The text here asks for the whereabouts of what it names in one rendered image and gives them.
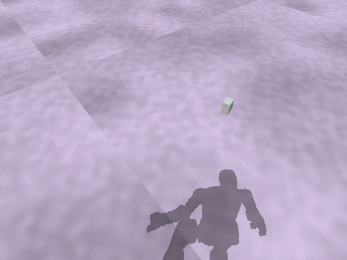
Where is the carton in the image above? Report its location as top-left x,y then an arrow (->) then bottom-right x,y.
221,97 -> 234,116

